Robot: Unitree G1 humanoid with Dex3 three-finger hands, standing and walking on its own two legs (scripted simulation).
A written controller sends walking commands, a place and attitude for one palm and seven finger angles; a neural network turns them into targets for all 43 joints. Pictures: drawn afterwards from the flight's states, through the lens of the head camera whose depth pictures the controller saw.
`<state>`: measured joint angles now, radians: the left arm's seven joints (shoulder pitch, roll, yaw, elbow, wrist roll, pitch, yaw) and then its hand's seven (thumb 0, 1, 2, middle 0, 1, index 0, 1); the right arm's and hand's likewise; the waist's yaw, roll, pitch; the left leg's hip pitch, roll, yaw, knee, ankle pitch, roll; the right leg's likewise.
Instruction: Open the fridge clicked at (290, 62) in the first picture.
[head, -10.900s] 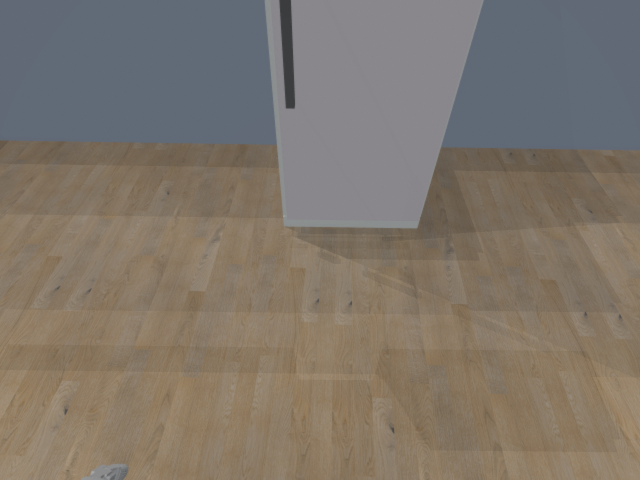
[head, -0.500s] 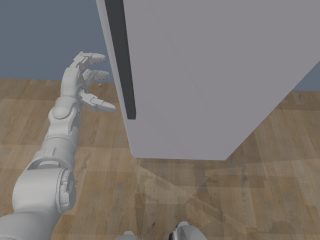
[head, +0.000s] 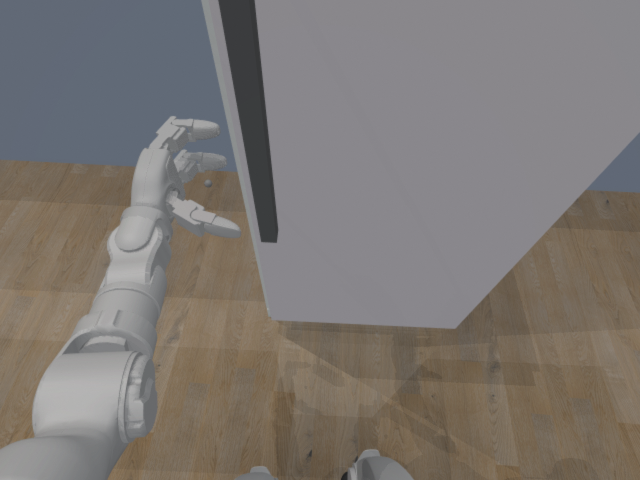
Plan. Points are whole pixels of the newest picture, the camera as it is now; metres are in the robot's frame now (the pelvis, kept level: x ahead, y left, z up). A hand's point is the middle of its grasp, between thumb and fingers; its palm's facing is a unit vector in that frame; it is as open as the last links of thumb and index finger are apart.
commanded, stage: move the hooked fingers beside the handle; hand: left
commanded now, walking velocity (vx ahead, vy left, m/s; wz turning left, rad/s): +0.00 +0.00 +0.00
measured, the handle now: (258, 122) +0.52 +0.07 +0.13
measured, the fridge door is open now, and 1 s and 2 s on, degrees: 0 0 0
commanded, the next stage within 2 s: feel for the door with the fingertips in 0.26 s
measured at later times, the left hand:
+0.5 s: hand (220, 184) +0.46 +0.11 +0.09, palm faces -0.10 -0.99 -0.01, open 14.0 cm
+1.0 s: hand (243, 174) +0.48 +0.09 +0.09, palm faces -0.08 -1.00 -0.03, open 14.0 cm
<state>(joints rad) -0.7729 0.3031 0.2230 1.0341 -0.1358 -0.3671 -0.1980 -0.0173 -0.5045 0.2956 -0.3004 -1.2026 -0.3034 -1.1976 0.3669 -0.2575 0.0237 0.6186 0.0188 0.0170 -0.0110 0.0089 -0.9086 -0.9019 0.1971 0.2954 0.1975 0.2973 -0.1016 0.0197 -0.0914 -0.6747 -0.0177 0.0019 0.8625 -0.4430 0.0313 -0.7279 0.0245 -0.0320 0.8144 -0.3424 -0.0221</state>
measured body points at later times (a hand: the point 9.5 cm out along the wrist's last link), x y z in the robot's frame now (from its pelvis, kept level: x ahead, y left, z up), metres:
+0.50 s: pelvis +0.00 -0.01 +0.00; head +0.08 -0.01 +0.44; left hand +0.46 +0.17 +0.09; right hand +0.03 -0.26 -0.12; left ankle -0.02 +0.10 -0.70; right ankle +0.03 -0.11 -0.70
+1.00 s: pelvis +0.00 -0.01 +0.00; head +0.09 -0.01 +0.44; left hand +0.48 +0.14 +0.09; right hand +0.03 -0.26 -0.13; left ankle -0.02 +0.10 -0.70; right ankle +0.03 -0.11 -0.70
